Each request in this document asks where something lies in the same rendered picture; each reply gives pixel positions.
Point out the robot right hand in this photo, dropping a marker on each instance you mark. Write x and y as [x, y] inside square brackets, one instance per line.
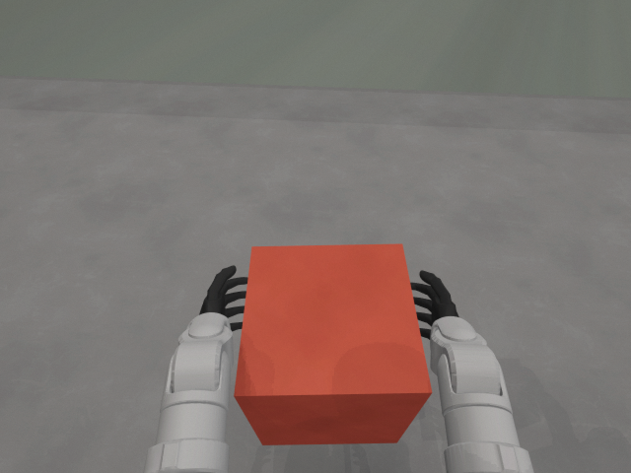
[440, 303]

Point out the carton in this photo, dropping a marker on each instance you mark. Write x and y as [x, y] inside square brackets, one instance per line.
[331, 350]

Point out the robot left hand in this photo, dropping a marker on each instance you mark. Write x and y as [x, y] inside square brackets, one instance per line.
[216, 299]

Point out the right robot forearm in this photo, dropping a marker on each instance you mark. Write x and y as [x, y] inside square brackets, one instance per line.
[481, 432]

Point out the left robot forearm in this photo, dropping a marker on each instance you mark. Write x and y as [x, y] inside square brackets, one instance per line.
[192, 427]

